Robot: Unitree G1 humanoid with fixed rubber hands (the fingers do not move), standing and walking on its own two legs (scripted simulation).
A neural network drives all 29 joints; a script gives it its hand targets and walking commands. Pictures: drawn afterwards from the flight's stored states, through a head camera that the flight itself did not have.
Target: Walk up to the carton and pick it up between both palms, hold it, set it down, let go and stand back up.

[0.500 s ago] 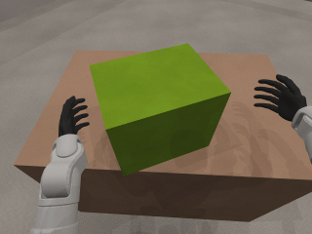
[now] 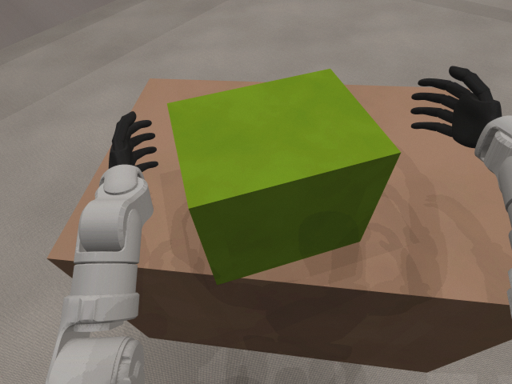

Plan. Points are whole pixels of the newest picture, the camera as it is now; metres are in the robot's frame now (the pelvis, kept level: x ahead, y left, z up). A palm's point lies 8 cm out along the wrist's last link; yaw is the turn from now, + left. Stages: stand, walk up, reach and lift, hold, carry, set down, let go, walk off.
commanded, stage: reach and lift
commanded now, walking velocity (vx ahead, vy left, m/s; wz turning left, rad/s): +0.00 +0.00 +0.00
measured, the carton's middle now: (272, 179) +0.47 +0.02 +0.02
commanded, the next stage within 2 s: none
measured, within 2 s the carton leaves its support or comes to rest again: neither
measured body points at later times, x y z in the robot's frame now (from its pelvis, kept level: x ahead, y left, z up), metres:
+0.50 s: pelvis +0.00 +0.00 +0.00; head +0.09 -0.02 +0.44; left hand +0.42 +0.23 +0.15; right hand +0.52 -0.23 +0.17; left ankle -0.01 +0.14 -0.74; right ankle +0.02 -0.12 -0.74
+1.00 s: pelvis +0.00 +0.00 -0.01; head +0.11 -0.03 +0.43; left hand +0.41 +0.22 +0.06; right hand +0.52 -0.21 +0.08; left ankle -0.01 +0.14 -0.74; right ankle +0.02 -0.12 -0.74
